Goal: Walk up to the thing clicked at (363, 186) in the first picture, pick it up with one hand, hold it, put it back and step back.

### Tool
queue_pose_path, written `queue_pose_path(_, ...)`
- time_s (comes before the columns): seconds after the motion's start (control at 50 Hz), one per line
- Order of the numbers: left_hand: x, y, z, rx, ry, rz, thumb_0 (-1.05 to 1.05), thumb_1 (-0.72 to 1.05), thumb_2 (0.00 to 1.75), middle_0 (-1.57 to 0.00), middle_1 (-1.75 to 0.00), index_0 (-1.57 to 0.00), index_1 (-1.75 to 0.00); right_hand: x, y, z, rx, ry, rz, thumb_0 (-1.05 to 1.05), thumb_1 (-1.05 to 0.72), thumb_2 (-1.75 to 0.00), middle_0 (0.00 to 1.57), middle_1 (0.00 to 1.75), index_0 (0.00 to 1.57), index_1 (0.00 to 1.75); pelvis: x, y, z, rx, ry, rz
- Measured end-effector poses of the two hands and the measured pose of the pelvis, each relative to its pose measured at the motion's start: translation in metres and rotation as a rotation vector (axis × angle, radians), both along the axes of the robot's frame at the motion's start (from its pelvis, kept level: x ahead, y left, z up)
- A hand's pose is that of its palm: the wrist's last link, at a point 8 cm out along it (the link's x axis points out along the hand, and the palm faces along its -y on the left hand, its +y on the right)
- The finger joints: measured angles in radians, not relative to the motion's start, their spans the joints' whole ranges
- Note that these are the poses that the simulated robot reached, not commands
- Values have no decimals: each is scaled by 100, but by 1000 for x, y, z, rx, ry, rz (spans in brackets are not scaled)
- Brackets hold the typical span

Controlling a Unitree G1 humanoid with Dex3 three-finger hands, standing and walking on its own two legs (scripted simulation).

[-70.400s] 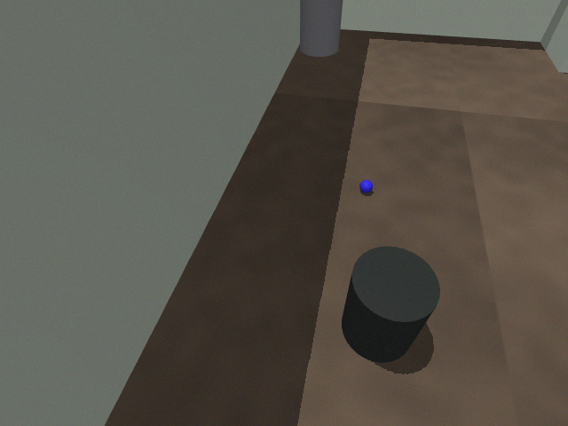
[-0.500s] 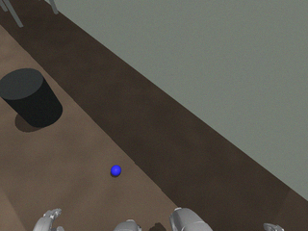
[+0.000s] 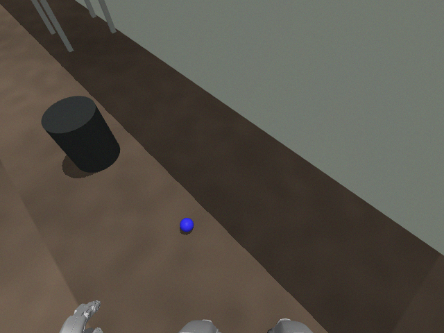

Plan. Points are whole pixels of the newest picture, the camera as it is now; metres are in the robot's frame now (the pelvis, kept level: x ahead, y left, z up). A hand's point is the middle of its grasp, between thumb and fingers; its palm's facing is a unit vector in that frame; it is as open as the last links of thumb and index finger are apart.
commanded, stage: step back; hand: left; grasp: from above
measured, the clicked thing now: (186, 224) +0.61 +0.24 -0.73
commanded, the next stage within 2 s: none
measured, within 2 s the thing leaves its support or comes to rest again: neither
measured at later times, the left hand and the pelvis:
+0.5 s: hand out of the picture -0.09 +0.25 -0.15, palm faces -0.05 -0.91 -0.41, open 7.4 cm; pelvis -0.17 -0.02 -0.01, yaw -3 degrees
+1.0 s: hand out of the picture -0.23 +0.25 -0.14, palm faces +0.01 -0.92 -0.39, open 7.4 cm; pelvis -0.34 -0.02 +0.00, yaw +0 degrees
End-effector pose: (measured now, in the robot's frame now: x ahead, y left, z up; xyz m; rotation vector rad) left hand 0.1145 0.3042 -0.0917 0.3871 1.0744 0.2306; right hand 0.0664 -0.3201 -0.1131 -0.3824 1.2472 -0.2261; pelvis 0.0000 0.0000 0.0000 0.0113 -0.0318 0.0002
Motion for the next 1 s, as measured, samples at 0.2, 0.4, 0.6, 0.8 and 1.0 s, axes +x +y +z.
queue_pose_path(0.2,-58,16,-17,-46,17,31,1,90,90,-20,-30,-21,-29,-48,23,20,-15,-45,42,1,-90,-90,20,30,20,30,-62,9,3,-27,-12,11)
queue_pose_path(0.4,-151,2,-23,-18,107,5,1,91,90,-20,-30,-21,-29,-80,2,19,-14,-182,42,0,-90,-90,20,30,20,30,-130,-10,-5,-26,-10,-61)
queue_pose_path(0.6,-240,-22,-4,8,123,32,1,90,90,-20,-30,-21,-30,-169,-23,2,21,-110,-8,0,-90,-90,20,30,20,30,-197,-25,0,12,-10,-38)
queue_pose_path(0.8,-272,-1,-14,12,-11,26,1,90,90,-20,-30,-21,-30,-268,-8,-9,-6,28,40,1,-90,-90,20,30,20,30,-273,-14,-12,25,-16,38)
queue_pose_path(1.0,-351,-13,-14,-24,48,35,1,90,90,-20,-30,-21,-29,-312,-9,13,-5,-72,56,1,-90,-90,20,30,20,30,-340,-24,0,-29,-6,-2)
